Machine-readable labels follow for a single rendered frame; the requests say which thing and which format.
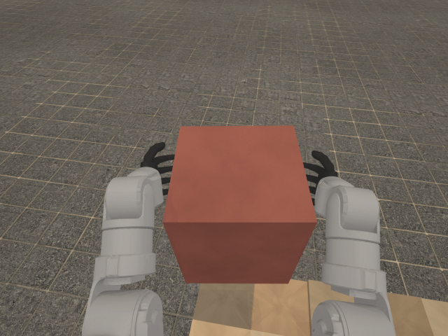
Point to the right robot hand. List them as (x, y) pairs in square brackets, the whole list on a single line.
[(328, 170)]

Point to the carton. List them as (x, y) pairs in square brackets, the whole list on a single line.
[(239, 209)]

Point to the left robot hand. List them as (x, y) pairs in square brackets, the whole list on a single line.
[(149, 160)]

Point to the robot right upper arm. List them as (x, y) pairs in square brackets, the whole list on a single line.
[(339, 318)]

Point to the robot left upper arm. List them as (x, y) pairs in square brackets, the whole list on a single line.
[(125, 313)]

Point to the right robot forearm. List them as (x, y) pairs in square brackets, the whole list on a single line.
[(352, 229)]

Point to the left robot forearm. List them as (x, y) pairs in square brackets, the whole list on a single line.
[(127, 238)]

